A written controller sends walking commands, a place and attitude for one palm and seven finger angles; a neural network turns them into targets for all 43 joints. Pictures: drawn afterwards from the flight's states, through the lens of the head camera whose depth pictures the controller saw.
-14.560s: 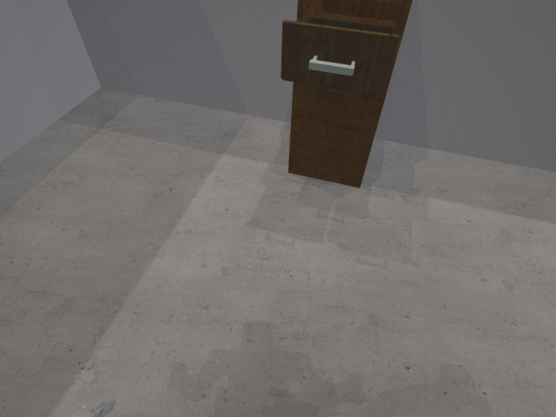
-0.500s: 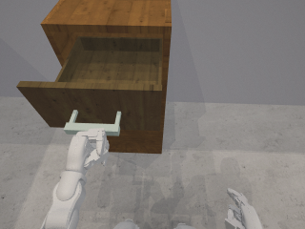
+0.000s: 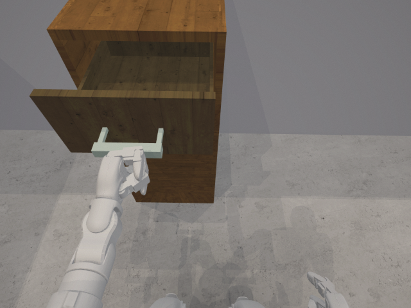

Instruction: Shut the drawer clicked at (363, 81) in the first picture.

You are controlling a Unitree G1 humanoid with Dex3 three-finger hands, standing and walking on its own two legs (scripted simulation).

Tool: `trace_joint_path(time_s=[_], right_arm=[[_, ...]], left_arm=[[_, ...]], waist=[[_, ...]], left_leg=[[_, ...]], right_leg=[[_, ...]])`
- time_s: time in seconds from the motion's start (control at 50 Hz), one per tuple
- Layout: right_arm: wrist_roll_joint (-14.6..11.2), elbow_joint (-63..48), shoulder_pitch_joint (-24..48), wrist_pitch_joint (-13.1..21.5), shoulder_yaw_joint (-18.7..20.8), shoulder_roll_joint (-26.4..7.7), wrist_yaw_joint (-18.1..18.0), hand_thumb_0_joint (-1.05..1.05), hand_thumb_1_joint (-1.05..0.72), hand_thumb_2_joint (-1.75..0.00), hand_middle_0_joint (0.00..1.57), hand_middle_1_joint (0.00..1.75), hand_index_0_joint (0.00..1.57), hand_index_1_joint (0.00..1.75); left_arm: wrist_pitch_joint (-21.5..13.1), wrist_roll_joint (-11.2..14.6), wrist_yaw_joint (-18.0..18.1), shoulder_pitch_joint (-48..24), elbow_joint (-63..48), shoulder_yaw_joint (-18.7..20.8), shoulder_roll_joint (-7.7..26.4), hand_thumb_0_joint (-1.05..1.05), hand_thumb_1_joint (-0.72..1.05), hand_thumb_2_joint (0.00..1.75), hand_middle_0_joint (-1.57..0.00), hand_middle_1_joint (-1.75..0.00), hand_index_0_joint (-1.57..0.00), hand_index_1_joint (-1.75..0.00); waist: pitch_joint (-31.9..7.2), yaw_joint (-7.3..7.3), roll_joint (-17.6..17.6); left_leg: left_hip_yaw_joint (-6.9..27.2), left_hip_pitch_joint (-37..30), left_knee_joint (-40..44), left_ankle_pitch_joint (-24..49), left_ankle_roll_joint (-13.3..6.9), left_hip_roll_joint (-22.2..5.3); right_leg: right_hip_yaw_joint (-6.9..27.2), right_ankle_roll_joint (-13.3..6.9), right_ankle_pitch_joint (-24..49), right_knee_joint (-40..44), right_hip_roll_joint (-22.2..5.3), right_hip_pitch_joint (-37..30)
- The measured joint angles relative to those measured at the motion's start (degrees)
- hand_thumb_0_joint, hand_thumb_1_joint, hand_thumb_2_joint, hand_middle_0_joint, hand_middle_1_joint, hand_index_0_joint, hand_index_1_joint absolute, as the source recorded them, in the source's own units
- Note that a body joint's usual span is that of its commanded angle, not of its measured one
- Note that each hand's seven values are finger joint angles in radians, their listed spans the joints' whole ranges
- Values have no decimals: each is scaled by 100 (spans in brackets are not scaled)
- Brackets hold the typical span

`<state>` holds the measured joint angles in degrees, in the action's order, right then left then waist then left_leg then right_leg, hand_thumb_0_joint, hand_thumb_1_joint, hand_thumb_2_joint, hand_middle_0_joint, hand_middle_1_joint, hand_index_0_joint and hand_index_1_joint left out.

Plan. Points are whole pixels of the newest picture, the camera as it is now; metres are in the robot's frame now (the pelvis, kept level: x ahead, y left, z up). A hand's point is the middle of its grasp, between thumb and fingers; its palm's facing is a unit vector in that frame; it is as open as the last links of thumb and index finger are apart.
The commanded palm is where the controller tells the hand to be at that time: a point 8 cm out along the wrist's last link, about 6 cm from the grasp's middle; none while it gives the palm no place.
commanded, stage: push the drawer shut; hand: left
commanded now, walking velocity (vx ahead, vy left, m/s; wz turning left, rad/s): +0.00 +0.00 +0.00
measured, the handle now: (130, 141) +0.43 +0.16 +0.06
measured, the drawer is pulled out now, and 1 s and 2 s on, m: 0.19 0.06 0.00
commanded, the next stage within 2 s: pull the fist back off the drawer in 1.74 s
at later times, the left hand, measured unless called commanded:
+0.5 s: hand (151, 144) +0.43 +0.12 +0.06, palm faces -0.03 -1.00 -0.04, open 3.0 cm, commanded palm +0.41 +0.18 +0.06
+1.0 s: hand (154, 124) +0.48 +0.12 +0.06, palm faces -0.02 -1.00 -0.03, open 3.1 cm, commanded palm +0.47 +0.18 +0.06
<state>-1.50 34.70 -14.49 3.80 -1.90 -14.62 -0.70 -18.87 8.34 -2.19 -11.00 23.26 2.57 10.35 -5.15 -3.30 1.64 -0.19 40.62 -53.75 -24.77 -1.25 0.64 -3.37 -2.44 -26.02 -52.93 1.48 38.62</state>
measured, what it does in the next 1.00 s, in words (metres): stands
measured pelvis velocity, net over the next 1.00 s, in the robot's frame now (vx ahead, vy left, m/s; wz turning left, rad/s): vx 0.00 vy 0.00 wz -0.03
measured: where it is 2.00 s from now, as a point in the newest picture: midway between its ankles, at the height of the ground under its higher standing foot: outside the picture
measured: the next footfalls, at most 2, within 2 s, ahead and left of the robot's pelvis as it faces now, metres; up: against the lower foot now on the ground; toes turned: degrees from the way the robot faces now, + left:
none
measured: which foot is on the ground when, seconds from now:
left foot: down 0.00-1.00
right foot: down 0.00-1.00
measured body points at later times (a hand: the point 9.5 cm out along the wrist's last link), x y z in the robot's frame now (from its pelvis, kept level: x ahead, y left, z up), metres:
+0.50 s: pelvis +0.00 +0.01 -0.01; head +0.08 +0.01 +0.44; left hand +0.43 +0.17 +0.06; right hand +0.07 -0.25 -0.12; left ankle +0.02 +0.11 -0.69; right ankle +0.00 -0.09 -0.69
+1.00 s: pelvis +0.00 +0.00 -0.01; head +0.10 +0.00 +0.43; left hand +0.48 +0.17 +0.06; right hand +0.02 -0.26 -0.13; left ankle +0.02 +0.11 -0.69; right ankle +0.00 -0.09 -0.69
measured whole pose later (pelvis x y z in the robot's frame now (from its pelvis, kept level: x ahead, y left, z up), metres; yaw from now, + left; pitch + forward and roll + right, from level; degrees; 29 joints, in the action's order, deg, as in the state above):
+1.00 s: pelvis +0.00 +0.00 -0.01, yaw -2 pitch +18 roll -1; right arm 0.3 36.9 -20.5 0.1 -1.6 -14.8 1.1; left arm -23.2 4.5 -3.8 -45.1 59.8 15.5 17.5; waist -6.5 -8.3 1.6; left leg -1.0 50.7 -57.8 -25.4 -1.5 -0.6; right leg -2.7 -2.4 -25.7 -56.2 2.6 48.8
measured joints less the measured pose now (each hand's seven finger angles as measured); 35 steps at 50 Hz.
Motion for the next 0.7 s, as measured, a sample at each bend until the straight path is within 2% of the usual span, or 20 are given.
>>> trace_joint_path(time_s=[0.24,0.7], right_arm=[[13,120,-97,-80,15,4,22,1,-91,-90,20,30,20,30],[124,215,-451,-314,51,3,157,1,-91,-90,20,30,20,30]], left_arm=[[-8,-41,31,-1087,1079,279,108,-1,81,90,-141,-160,-140,-160],[-271,-252,13,-2560,2693,891,342,-1,83,91,-140,-160,-140,-160]], waist=[[-33,-123,-1],[-107,-329,-1]], left_leg=[[-35,234,-56,24,-29,-15],[-108,670,-238,-40,-44,-68]], right_leg=[[32,26,53,-31,11,236],[102,31,28,-209,58,704]])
